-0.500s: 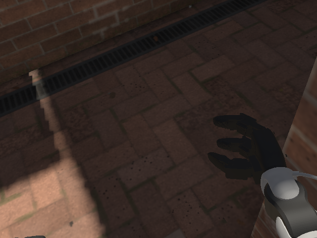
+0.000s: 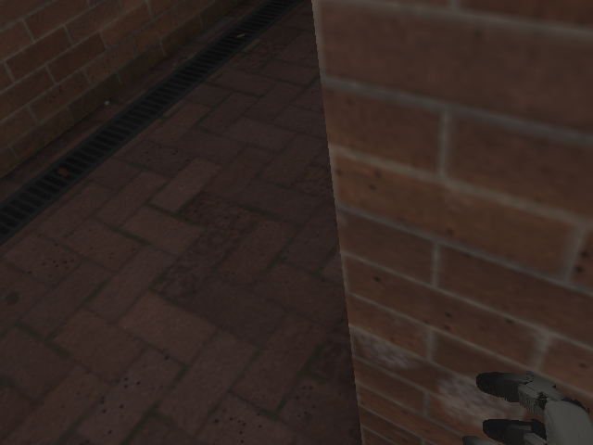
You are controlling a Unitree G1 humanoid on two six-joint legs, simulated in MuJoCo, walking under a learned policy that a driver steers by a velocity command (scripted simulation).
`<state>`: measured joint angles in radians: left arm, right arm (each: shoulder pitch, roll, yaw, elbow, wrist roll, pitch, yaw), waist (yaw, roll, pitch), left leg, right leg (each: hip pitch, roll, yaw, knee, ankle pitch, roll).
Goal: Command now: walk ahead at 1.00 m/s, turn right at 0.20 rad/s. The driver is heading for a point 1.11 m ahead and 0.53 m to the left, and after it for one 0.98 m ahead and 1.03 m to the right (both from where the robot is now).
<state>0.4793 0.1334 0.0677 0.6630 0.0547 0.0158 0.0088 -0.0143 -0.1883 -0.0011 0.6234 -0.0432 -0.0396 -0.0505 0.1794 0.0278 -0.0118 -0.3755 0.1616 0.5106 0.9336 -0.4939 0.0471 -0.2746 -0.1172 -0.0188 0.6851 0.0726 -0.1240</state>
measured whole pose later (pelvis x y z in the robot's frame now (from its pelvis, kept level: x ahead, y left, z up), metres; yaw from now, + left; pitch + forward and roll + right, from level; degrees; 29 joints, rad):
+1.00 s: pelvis -0.23 +0.03 -0.14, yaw +35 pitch +3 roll +2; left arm 0.32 0.21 0.00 0.63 0.09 -0.06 0.02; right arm -0.05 -0.15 -0.01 0.44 -0.02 0.01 -0.07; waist 0.05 0.02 -0.03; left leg -1.00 -0.19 -0.09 2.07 -0.70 0.13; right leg -0.18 -0.03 -0.15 0.41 -0.29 -0.05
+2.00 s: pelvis +0.01 +0.17 +0.03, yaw +12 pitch +2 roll -1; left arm 0.21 0.31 0.13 0.67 0.00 0.01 -0.06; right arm 0.37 -0.27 -0.05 0.82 0.00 -0.02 0.02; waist 0.06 -0.06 -0.04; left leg 0.14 0.28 0.32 0.88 -0.34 -0.05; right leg -0.49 0.03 -0.18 0.69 -0.24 -0.16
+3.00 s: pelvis +0.47 +0.29 +0.25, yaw +17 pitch +1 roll -2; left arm 0.28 0.25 0.09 0.73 -0.01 -0.10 0.04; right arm 0.59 -0.20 -0.13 0.98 0.01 0.11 0.05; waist -0.11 0.01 0.06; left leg -0.66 -0.04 -0.06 1.27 -0.26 0.09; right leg -0.30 -0.04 -0.08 0.63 -0.35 0.04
